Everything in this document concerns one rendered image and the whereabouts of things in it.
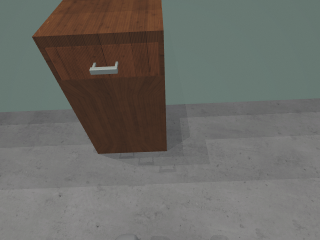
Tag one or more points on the cabinet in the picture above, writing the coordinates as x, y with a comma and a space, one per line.
119, 114

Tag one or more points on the drawer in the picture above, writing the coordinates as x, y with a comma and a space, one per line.
134, 60

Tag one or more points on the handle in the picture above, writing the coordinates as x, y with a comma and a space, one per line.
103, 70

